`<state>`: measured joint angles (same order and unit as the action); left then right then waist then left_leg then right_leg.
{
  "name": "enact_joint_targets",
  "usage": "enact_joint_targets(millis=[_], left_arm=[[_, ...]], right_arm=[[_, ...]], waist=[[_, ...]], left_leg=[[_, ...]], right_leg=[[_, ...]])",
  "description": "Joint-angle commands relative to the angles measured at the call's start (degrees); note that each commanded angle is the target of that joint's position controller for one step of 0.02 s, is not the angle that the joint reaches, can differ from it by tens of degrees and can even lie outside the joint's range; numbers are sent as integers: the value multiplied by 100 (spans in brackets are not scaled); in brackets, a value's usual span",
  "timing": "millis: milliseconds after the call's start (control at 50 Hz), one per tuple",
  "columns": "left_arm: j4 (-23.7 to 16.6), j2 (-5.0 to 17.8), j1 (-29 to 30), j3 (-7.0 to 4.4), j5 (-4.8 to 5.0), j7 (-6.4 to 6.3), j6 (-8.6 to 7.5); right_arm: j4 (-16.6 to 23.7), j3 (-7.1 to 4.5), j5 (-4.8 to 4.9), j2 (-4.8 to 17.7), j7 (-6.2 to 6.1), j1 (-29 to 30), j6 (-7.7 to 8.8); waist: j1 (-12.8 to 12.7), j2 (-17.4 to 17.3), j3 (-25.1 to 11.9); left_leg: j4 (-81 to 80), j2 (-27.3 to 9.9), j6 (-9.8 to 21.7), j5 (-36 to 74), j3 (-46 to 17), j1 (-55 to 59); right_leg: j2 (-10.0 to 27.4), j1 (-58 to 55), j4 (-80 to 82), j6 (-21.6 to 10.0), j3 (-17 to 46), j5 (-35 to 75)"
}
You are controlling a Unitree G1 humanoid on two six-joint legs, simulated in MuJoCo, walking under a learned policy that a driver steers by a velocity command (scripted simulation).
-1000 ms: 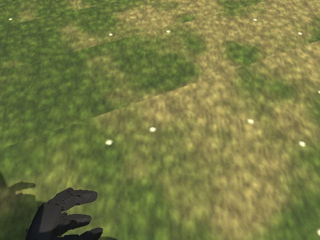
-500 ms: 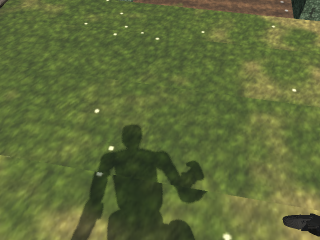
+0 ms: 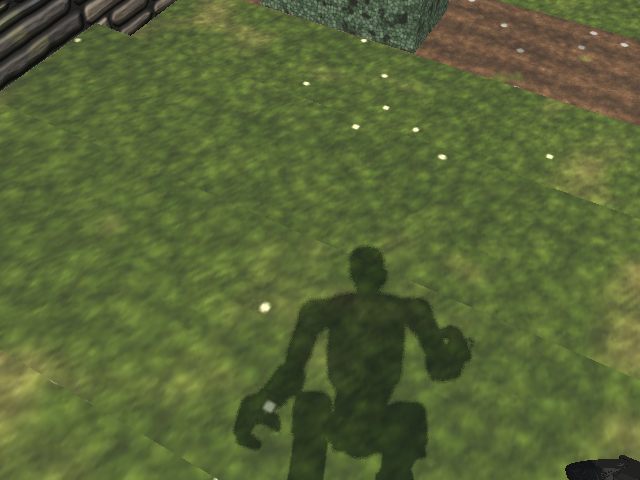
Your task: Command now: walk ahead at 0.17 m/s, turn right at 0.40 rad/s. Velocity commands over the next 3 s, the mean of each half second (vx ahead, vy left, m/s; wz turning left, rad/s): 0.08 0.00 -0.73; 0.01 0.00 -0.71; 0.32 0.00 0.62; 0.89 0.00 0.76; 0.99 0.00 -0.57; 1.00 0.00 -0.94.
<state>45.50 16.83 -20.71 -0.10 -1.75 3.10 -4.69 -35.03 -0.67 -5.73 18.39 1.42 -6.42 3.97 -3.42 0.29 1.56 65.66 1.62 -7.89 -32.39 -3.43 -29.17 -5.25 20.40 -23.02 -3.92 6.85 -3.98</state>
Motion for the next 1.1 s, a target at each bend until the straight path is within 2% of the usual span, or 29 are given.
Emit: enact_joint_targets(millis=[20,100,160,200,220,240,260,320,380,440,540,580,600,620,640,660,700,720,760,820,860,900,940,980,1000,1020,1040,1060,1100], left_arm=[[-654,1057,593,-378,-46,-36,-282],[-1082,1112,655,-499,21,-47,-270],[-1043,910,379,-428,88,-47,-136],[-929,521,-141,-254,51,-28,-60],[-1255,-48,-366,-78,-88,-26,-59],[-1136,434,-297,-230,-212,-14,-64],[-968,700,-373,-340,-193,-77,-11],[-894,653,-189,-352,-256,-140,-15],[-1010,138,329,-126,-110,237,7],[-1150,-64,732,-5,-134,545,123],[-1113,624,354,-316,-36,586,140],[-1101,790,176,-478,61,530,73],[-1025,1137,-155,-641,12,394,-3],[-994,2012,-759,-827,-86,168,-115],[-1008,1903,-1013,-821,-267,151,-283],[-738,1470,-1189,-800,-332,146,-455],[-773,810,-505,-603,-19,139,-396],[-919,746,140,-513,57,172,-303],[-1184,794,770,-470,-17,149,-190],[-1379,1045,1042,-483,-249,77,-203],[-1540,947,1210,-441,-285,-9,-190],[-1600,634,1147,-271,-122,-106,-157],[-1664,438,1283,-77,233,-50,-79],[-1449,339,1260,16,526,229,149],[-1288,313,1016,30,527,381,238],[-1377,496,364,-136,481,278,251],[-1611,1079,424,-348,277,60,232],[-1781,1316,952,-447,23,-127,238],[-1955,959,1272,-398,-40,-412,256]], right_arm=[[305,67,205,225,-49,-639,-148],[306,38,305,370,-12,-584,-338],[391,-68,440,508,-156,-333,-237],[491,-200,520,682,-215,-627,-93],[584,-350,510,1067,-235,-716,-45],[650,-381,312,974,-241,-483,26],[704,-367,355,792,-257,-331,75],[873,-242,464,305,-390,280,169],[715,-415,272,738,-575,-113,186],[507,-596,90,1170,-566,-558,101],[558,-703,23,1331,-529,-244,172],[566,-653,59,1261,-542,-114,233],[541,-552,99,938,-478,-450,245],[795,-313,1,119,-429,-959,243],[984,-216,285,124,-355,-653,374],[1093,-293,519,422,-381,435,351],[920,-423,379,900,-442,106,279],[782,-343,245,767,-476,-244,202],[641,-250,171,730,-506,-470,47],[454,-7,174,349,-277,-1010,-146],[208,20,184,369,-75,-1450,-216],[256,18,195,370,42,-1408,-184],[240,150,243,-45,207,-1146,-154],[-102,247,612,-363,409,-1201,-177],[-175,202,697,-268,434,-1253,-126],[227,16,647,678,354,-588,16],[439,-199,319,1322,246,-21,115],[406,-320,214,1381,162,20,160],[254,-302,394,946,106,-365,198]], waist=[[633,199,-807],[416,467,-620],[327,472,-667],[352,81,-1042],[166,-1360,-1599],[299,-810,-967],[230,-260,-872],[54,-518,-567],[366,-376,-581],[619,-557,-447],[396,-775,-415],[138,-555,-505],[22,105,-853],[340,1389,-1788],[-9,697,-2046],[-472,443,-686],[2,451,-552],[467,263,-415],[739,369,-459],[839,337,-546],[685,364,-583],[495,295,-668],[415,154,-531],[413,85,-334],[348,215,-435],[-357,-358,-805],[-509,-577,-852],[-278,-534,-764],[-30,-429,-660]], left_leg=[[-1445,-248,-159,283,216,1407],[-2685,61,271,1380,-14,1553],[-4129,37,766,2211,-77,2053],[-4569,-863,1755,4007,-480,3313],[-4719,-2525,3462,5367,-2415,4381],[-5048,-2989,3568,5541,-2479,3988],[-5082,-2637,3090,5289,-1766,3592],[-5256,-1949,2344,5329,-287,2795],[-5157,-1580,2116,5563,662,2913],[-4965,-1699,2123,5995,1042,2812],[-4406,-2213,1858,5655,1099,2982],[-3513,-1891,1326,5450,1539,2554],[-2397,-1358,816,4568,1827,1968],[-549,-286,-45,-759,2040,239],[153,47,-152,-1510,424,-686],[811,-77,-85,-1280,-55,-1464],[1086,-380,82,-882,-371,-1382],[680,-516,134,-466,-469,-793],[193,-418,116,141,-373,-54],[-39,-157,116,1366,176,960],[471,-196,218,1911,343,1360],[762,-383,162,1594,193,1138],[-1077,-528,-29,903,449,986],[-3132,-530,-88,1834,472,1448],[-3288,-449,147,2840,243,1713],[-3420,-665,1031,4336,-404,1298],[-3707,-864,1818,4173,-744,573],[-3920,-945,2130,4005,-1096,176],[-4020,-1190,2344,4571,-1569,466]], right_leg=[[807,352,816,-1252,1370,3209],[948,254,865,-1187,2338,272],[1059,51,432,-1113,2768,314],[705,477,-289,-534,2469,-574],[-227,1836,-1315,180,1170,-2211],[-134,2310,-2623,595,486,-3005],[130,2036,-3344,712,333,-2737],[360,1640,-4307,920,-344,-2107],[627,1527,-3622,946,-744,-1633],[816,977,-2688,853,-1120,-1541],[766,385,-1896,437,-1069,-1263],[366,-673,-909,48,-1382,-226],[390,-1787,-351,-442,-1063,2005],[1857,-3891,-460,-2158,1260,5656],[2589,-4222,-439,-2649,2334,5513],[2314,-3328,-473,-2059,1789,5028],[2166,-2344,-237,-1842,1632,4068],[2014,-1386,71,-1708,1557,3564],[1679,-564,424,-1536,1501,2694],[1050,412,56,-1274,942,2370],[1218,853,-434,-1160,746,2664],[1514,683,-946,-1085,1019,2943],[1239,258,-1320,-662,898,2019],[1123,97,-1196,-368,1220,1016],[966,92,-1087,-107,1298,571],[493,-439,-1313,270,705,-307],[137,-871,-1638,377,-106,-703],[41,-1114,-1814,372,-349,-776],[105,-1057,-1934,305,-387,-583]])
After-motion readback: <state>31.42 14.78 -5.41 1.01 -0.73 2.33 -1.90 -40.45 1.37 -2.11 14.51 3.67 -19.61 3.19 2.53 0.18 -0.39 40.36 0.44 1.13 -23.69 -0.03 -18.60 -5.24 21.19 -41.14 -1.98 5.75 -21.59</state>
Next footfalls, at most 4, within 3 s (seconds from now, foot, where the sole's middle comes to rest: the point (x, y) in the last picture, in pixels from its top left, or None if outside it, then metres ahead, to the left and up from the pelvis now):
0.18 left None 0.13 0.11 -0.78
0.60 right None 0.10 -0.15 -0.78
1.00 left None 0.23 0.03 -0.78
1.84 left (378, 455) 0.58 -0.08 -0.95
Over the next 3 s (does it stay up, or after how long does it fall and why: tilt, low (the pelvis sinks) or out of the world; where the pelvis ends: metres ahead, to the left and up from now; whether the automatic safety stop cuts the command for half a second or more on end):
stays up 1.43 -0.31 -0.37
